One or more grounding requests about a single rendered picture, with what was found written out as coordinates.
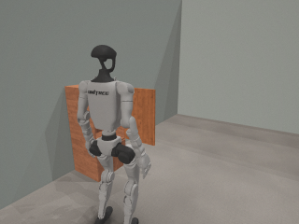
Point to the robot right hand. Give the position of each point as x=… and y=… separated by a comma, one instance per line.
x=144, y=164

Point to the left robot upper arm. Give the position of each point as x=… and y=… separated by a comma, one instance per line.
x=83, y=103

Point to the robot left hand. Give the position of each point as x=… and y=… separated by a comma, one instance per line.
x=88, y=145

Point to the right robot forearm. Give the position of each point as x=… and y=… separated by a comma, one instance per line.
x=134, y=138

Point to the robot left foot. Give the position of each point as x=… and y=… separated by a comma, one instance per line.
x=108, y=213

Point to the cupboard door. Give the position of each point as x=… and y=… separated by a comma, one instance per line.
x=144, y=102

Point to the robot right shin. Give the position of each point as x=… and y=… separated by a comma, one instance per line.
x=129, y=204

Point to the right robot upper arm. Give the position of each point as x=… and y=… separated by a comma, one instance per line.
x=126, y=91

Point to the left robot forearm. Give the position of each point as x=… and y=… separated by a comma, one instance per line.
x=86, y=129

